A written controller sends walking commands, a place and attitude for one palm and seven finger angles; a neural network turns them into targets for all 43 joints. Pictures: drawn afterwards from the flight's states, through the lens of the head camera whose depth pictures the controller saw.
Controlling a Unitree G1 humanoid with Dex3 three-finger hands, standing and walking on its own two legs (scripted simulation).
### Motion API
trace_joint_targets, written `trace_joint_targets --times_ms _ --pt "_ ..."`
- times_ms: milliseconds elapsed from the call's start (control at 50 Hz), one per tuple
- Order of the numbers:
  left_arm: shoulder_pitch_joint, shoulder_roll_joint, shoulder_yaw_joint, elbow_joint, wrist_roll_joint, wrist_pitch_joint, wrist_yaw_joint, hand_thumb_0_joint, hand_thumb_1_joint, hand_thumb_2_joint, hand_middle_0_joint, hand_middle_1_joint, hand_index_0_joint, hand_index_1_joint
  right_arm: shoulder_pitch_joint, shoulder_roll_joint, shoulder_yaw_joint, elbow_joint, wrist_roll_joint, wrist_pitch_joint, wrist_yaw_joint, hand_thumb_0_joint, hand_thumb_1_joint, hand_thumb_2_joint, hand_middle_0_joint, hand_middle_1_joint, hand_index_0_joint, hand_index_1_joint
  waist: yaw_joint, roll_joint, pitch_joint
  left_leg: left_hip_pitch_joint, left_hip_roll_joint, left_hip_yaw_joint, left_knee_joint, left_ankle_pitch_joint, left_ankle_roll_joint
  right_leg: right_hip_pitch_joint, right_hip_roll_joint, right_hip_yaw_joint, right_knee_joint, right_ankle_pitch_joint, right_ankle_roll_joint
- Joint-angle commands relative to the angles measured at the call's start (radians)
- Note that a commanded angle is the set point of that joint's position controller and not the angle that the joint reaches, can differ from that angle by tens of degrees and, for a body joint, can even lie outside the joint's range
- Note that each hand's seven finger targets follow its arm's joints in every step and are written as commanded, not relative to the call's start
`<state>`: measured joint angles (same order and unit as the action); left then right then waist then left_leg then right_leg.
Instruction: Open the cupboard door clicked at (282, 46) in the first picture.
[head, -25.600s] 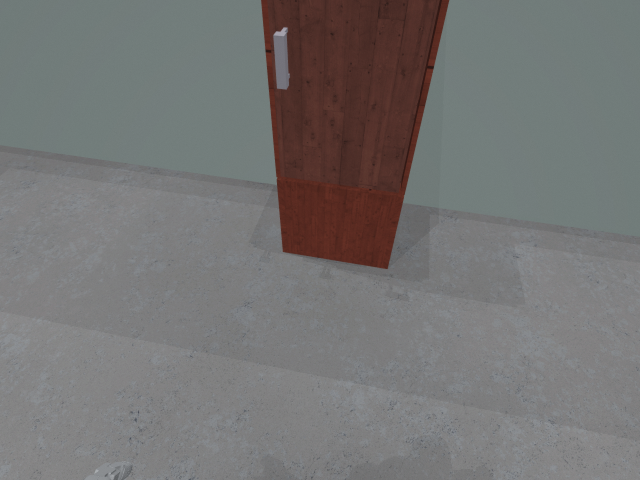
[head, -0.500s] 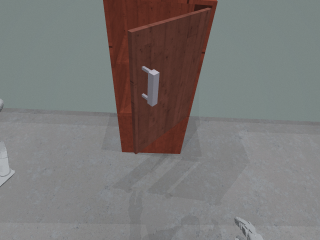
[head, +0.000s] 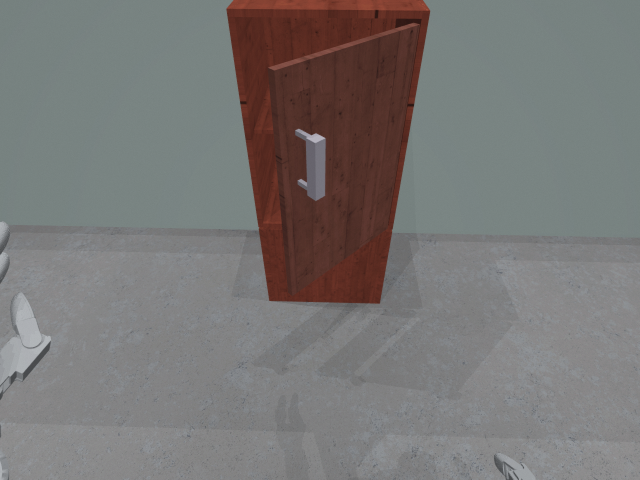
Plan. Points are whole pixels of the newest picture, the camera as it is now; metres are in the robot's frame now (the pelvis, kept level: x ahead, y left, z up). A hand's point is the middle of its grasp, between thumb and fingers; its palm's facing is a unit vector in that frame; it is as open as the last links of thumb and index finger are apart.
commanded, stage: stop stepping back and stand still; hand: left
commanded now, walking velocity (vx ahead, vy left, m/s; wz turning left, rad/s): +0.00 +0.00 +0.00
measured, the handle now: (308, 164) +0.67 +0.08 +0.06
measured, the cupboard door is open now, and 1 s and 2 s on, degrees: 45 45 45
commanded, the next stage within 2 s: let the arm hang, fingers relaxed in 0.86 s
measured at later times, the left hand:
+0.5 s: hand (29, 363) +0.18 +0.30 +0.14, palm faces +0.43 -0.78 -0.45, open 7.4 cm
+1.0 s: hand (58, 350) +0.21 +0.30 +0.12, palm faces +0.35 -0.80 -0.49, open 7.4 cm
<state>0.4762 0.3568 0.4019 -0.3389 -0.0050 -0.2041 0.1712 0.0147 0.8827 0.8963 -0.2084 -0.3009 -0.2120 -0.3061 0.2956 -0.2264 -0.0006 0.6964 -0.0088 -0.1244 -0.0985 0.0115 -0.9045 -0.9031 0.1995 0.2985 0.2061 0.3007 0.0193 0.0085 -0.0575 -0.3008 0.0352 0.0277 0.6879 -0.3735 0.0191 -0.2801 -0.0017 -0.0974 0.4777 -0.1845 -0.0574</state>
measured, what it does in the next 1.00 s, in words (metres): steps on the spot: left foot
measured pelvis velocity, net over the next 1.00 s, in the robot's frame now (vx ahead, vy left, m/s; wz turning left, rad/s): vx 0.00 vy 0.03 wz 0.01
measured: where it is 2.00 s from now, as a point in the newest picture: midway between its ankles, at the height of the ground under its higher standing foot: outside the picture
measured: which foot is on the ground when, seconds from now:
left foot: up 0.00-0.02, down 0.04-1.00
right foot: down 0.00-1.00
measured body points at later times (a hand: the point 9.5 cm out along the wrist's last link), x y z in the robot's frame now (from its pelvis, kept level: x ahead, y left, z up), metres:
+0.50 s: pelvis -0.02 +0.03 +0.00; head -0.01 +0.03 +0.45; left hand +0.15 +0.33 +0.17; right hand +0.13 -0.20 -0.09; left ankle -0.02 +0.14 -0.74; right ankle +0.05 -0.08 -0.74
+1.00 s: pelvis +0.00 +0.03 +0.00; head +0.02 +0.03 +0.45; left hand +0.19 +0.34 +0.15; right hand +0.17 -0.20 -0.09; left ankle -0.02 +0.14 -0.74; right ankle +0.05 -0.08 -0.74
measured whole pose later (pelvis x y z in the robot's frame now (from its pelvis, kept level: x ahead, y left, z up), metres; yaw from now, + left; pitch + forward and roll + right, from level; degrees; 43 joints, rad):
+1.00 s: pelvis +0.00 +0.03 +0.00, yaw +1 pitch +1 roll -1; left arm 0.46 0.38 0.32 -0.29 0.01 -0.20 0.11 0.01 0.89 0.90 -0.20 -0.30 -0.21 -0.31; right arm 0.19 -0.24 0.00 0.67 0.01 -0.14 -0.02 0.01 -0.90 -0.90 0.20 0.30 0.21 0.30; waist 0.02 0.02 0.03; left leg -0.22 0.01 0.03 0.51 -0.29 0.01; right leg -0.30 -0.03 -0.09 0.46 -0.17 -0.01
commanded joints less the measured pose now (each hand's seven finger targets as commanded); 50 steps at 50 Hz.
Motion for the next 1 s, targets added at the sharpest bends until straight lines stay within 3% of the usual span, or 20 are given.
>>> trace_joint_targets --times_ms 0,40,60,80,100,140,200,280,360,460,480,500,580,700,780,920,940,960,980 --pt "-0.098 0.187 0.061 -0.256 -0.002 -0.055 0.014 0.000 0.900 0.900 -0.200 -0.300 -0.200 -0.300 -0.123 -0.110 -0.040 -0.177 -0.005 -0.080 -0.009 0.000 -0.900 -0.900 0.200 0.300 0.200 0.300 -0.015 -0.048 0.019 0.083 0.008 -0.029 -0.312 0.027 0.027 0.053 -0.133 0.223 -0.184 -0.228 0.032" --pt "-0.091 0.218 0.094 -0.336 -0.006 -0.064 0.013 0.000 0.900 0.900 -0.200 -0.300 -0.200 -0.300 -0.137 -0.132 -0.045 -0.206 0.001 -0.077 0.002 0.000 -0.900 -0.900 0.200 0.300 0.200 0.300 -0.007 0.041 -0.007 0.076 0.093 -0.134 -0.354 0.192 0.047 0.108 -0.052 0.147 -0.061 -0.029 0.065" --pt "-0.051 0.235 0.118 -0.350 -0.011 -0.065 0.011 0.000 0.900 0.900 -0.200 -0.300 -0.200 -0.300 -0.138 -0.125 -0.045 -0.213 0.009 -0.075 0.007 0.000 -0.900 -0.900 0.200 0.300 0.200 0.300 -0.003 0.057 -0.035 0.064 0.107 -0.131 -0.357 0.224 0.045 0.132 -0.037 0.131 -0.034 0.008 0.071" --pt "-0.044 0.273 0.163 -0.381 -0.009 -0.067 0.009 0.000 0.900 0.900 -0.200 -0.300 -0.200 -0.300 -0.143 -0.106 -0.032 -0.202 0.002 -0.074 0.007 0.000 -0.900 -0.900 0.200 0.300 0.200 0.300 -0.003 0.161 -0.027 0.016 0.095 -0.109 -0.399 0.191 0.034 0.141 -0.031 0.099 -0.003 -0.004 0.073" --pt "-0.035 0.238 0.137 -0.403 -0.007 -0.067 0.007 0.000 0.900 0.900 -0.200 -0.300 -0.200 -0.300 -0.154 -0.092 -0.025 -0.218 0.006 -0.076 0.012 0.000 -0.900 -0.900 0.200 0.300 0.200 0.300 -0.001 0.192 0.006 -0.053 0.096 -0.107 -0.419 0.161 0.030 0.181 -0.019 0.074 0.013 -0.005 0.078" --pt "-0.025 0.229 0.137 -0.385 -0.008 -0.063 0.009 0.000 0.900 0.900 -0.200 -0.300 -0.200 -0.300 -0.155 -0.094 -0.024 -0.220 0.010 -0.081 0.017 0.000 -0.900 -0.900 0.200 0.300 0.200 0.300 -0.001 0.163 0.037 -0.137 0.096 -0.087 -0.426 0.073 0.028 0.225 -0.019 0.077 0.021 -0.008 0.080" --pt "-0.005 0.206 0.129 -0.325 -0.010 -0.062 0.010 0.000 0.900 0.900 -0.200 -0.300 -0.200 -0.300 -0.142 -0.097 -0.030 -0.218 0.010 -0.084 0.020 0.000 -0.900 -0.900 0.200 0.300 0.200 0.300 -0.008 0.091 0.049 -0.144 0.061 -0.062 -0.383 0.025 0.013 0.222 -0.033 0.110 -0.030 0.000 0.073" --pt "0.003 0.189 0.117 -0.230 -0.015 -0.053 0.004 0.000 0.900 0.900 -0.200 -0.300 -0.200 -0.300 -0.132 -0.099 -0.037 -0.203 0.008 -0.071 0.026 0.000 -0.900 -0.900 0.200 0.300 0.200 0.300 -0.019 -0.020 0.058 -0.071 0.006 -0.029 -0.278 -0.022 -0.002 0.097 -0.081 0.209 -0.178 -0.172 0.052" --pt "-0.026 0.194 0.101 -0.233 -0.013 -0.044 0.003 0.000 0.900 0.900 -0.200 -0.300 -0.200 -0.300 -0.131 -0.097 -0.033 -0.196 0.008 -0.057 0.026 0.000 -0.900 -0.900 0.200 0.300 0.200 0.300 -0.024 -0.078 0.029 -0.011 -0.005 -0.028 -0.244 -0.001 0.001 0.050 -0.103 0.207 -0.220 -0.259 0.048" --pt "-0.041 0.213 0.112 -0.355 -0.009 -0.047 0.008 0.000 0.900 0.900 -0.200 -0.300 -0.200 -0.300 -0.150 -0.103 -0.027 -0.216 0.010 -0.061 0.017 0.000 -0.900 -0.900 0.200 0.300 0.200 0.300 -0.011 0.112 0.010 -0.074 0.054 -0.086 -0.417 0.020 0.011 0.179 -0.026 0.099 -0.069 -0.067 0.075" --pt "-0.050 0.239 0.133 -0.386 -0.006 -0.051 0.011 0.000 0.900 0.900 -0.200 -0.300 -0.200 -0.300 -0.158 -0.103 -0.027 -0.218 0.009 -0.064 0.014 0.000 -0.900 -0.900 0.200 0.300 0.200 0.300 -0.008 0.143 0.004 -0.097 0.066 -0.107 -0.443 0.032 0.013 0.213 -0.017 0.079 -0.029 -0.021 0.077" --pt "-0.026 0.225 0.127 -0.386 -0.006 -0.052 0.012 0.000 0.900 0.900 -0.200 -0.300 -0.200 -0.300 -0.158 -0.094 -0.024 -0.222 0.010 -0.066 0.013 0.000 -0.900 -0.900 0.200 0.300 0.200 0.300 -0.004 0.149 0.009 -0.103 0.074 -0.101 -0.438 0.073 0.016 0.228 -0.017 0.072 -0.007 0.031 0.078" --pt "0.044 0.219 0.138 -0.342 -0.013 -0.057 0.012 0.000 0.900 0.900 -0.200 -0.300 -0.200 -0.300 -0.146 -0.095 -0.031 -0.222 0.011 -0.068 0.019 0.000 -0.900 -0.900 0.200 0.300 0.200 0.300 -0.004 0.087 -0.013 -0.077 0.047 -0.061 -0.372 0.212 -0.006 0.254 -0.038 0.077 -0.019 0.151 0.067" --pt "0.070 0.182 0.115 -0.259 -0.024 -0.060 0.004 0.000 0.900 0.900 -0.200 -0.300 -0.200 -0.300 -0.144 -0.099 -0.036 -0.214 0.015 -0.048 0.024 0.000 -0.900 -0.900 0.200 0.300 0.200 0.300 -0.016 0.015 0.012 -0.059 0.035 -0.045 -0.334 0.188 -0.017 0.211 -0.060 0.116 -0.067 0.152 0.058" --pt "0.028 0.201 0.121 -0.273 -0.023 -0.058 0.004 0.000 0.900 0.900 -0.200 -0.300 -0.200 -0.300 -0.153 -0.106 -0.039 -0.216 0.015 -0.040 0.021 0.000 -0.900 -0.900 0.200 0.300 0.200 0.300 -0.015 0.022 0.008 -0.050 0.027 -0.043 -0.342 0.150 -0.013 0.196 -0.058 0.121 -0.087 0.094 0.060" --pt "0.023 0.206 0.119 -0.339 -0.021 -0.057 0.009 0.000 0.900 0.900 -0.200 -0.300 -0.200 -0.300 -0.154 -0.098 -0.037 -0.232 0.014 -0.040 0.017 0.000 -0.900 -0.900 0.200 0.300 0.200 0.300 -0.012 0.050 -0.042 -0.007 0.028 -0.036 -0.333 0.236 -0.012 0.240 -0.055 0.112 -0.060 0.199 0.060" --pt "-0.047 0.060 -0.305 0.486 0.052 0.090 -0.143 0.000 0.900 0.900 -0.200 -0.300 -0.200 -0.300 -0.207 -0.284 -0.092 0.028 0.011 -0.064 0.112 0.000 -0.900 -0.900 0.200 0.300 0.200 0.300 -0.066 0.034 0.083 -0.057 0.041 -0.064 -0.152 0.399 0.005 0.041 -0.132 0.081 0.064 0.306 0.030" --pt "-0.040 0.046 -0.269 0.514 0.035 0.163 -0.166 0.000 0.900 0.900 -0.200 -0.300 -0.200 -0.300 -0.114 -0.224 -0.086 0.020 0.013 0.002 0.114 0.000 -0.900 -0.900 0.200 0.300 0.200 0.300 -0.049 0.041 0.001 0.032 0.043 -0.049 -0.165 0.466 -0.004 0.008 -0.127 0.137 0.042 0.254 0.004" --pt "-0.039 0.046 -0.277 0.498 0.035 0.178 -0.172 0.000 0.900 0.900 -0.200 -0.300 -0.200 -0.300 -0.096 -0.224 -0.087 0.001 0.010 0.017 0.112 0.000 -0.900 -0.900 0.200 0.300 0.200 0.300 -0.048 0.037 -0.001 0.060 0.055 -0.046 -0.159 0.522 0.001 -0.013 -0.106 0.117 0.050 0.202 0.007"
